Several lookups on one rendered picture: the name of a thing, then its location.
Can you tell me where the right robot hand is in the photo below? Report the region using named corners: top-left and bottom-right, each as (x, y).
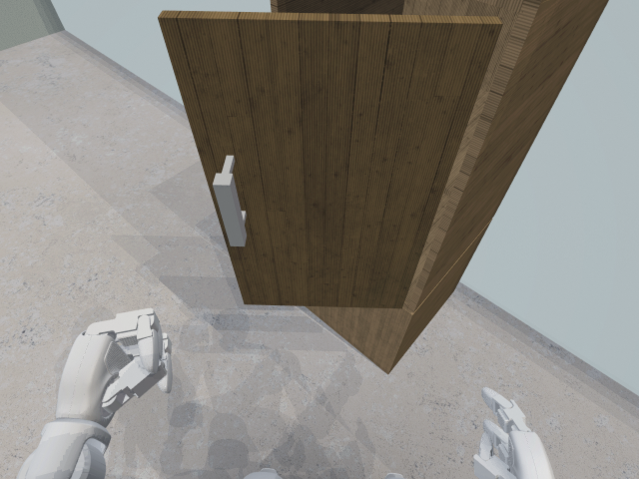
top-left (473, 387), bottom-right (555, 479)

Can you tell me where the handle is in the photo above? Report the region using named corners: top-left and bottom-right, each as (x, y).
top-left (213, 156), bottom-right (247, 246)

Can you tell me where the left robot forearm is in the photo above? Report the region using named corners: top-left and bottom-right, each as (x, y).
top-left (16, 418), bottom-right (111, 479)

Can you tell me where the cupboard door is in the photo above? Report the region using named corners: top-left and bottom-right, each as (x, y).
top-left (158, 10), bottom-right (503, 308)

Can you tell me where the left robot hand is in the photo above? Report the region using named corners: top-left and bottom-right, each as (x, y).
top-left (56, 308), bottom-right (173, 428)

